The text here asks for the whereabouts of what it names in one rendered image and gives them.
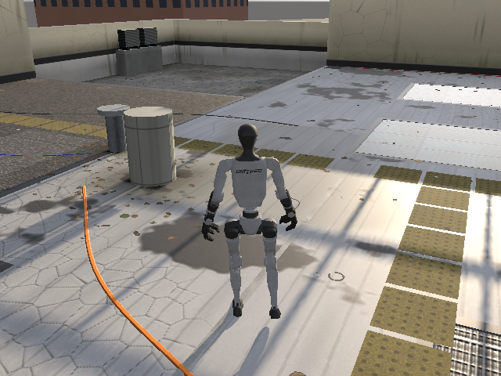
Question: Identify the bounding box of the right robot forearm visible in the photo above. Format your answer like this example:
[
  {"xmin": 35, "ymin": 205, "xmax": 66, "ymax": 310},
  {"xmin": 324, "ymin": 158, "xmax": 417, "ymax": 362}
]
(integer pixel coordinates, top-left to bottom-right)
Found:
[{"xmin": 280, "ymin": 187, "xmax": 296, "ymax": 218}]

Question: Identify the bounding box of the left robot forearm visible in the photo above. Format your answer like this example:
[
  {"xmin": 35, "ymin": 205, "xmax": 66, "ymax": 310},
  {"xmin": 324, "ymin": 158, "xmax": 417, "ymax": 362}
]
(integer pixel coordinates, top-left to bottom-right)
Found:
[{"xmin": 204, "ymin": 191, "xmax": 219, "ymax": 225}]

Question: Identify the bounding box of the robot right hand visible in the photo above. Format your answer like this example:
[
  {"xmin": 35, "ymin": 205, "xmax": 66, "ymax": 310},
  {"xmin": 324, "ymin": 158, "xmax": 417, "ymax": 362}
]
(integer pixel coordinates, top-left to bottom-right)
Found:
[{"xmin": 279, "ymin": 215, "xmax": 297, "ymax": 231}]

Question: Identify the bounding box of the robot left hand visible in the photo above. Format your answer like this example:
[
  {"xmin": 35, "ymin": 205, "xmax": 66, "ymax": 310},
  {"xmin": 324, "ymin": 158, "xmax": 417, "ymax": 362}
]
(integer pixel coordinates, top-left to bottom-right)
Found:
[{"xmin": 201, "ymin": 222, "xmax": 220, "ymax": 241}]

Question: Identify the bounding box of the right robot shin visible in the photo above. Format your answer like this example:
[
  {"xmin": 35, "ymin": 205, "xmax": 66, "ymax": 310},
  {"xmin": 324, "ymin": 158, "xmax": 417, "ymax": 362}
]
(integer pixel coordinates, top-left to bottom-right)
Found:
[{"xmin": 266, "ymin": 255, "xmax": 278, "ymax": 309}]

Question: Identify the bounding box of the left robot upper arm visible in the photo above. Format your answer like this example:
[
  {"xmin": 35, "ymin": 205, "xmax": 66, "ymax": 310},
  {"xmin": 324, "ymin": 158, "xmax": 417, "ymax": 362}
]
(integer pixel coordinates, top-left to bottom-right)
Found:
[{"xmin": 211, "ymin": 158, "xmax": 232, "ymax": 203}]

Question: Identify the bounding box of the humanoid robot torso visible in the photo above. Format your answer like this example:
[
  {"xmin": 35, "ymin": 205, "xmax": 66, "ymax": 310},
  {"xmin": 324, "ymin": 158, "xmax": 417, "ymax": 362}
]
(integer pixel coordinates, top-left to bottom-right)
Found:
[{"xmin": 231, "ymin": 157, "xmax": 267, "ymax": 235}]

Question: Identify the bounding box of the right robot upper arm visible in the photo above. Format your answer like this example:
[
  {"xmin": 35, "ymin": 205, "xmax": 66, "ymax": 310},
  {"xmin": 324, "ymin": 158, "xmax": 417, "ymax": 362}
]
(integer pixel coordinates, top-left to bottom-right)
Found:
[{"xmin": 265, "ymin": 157, "xmax": 288, "ymax": 200}]

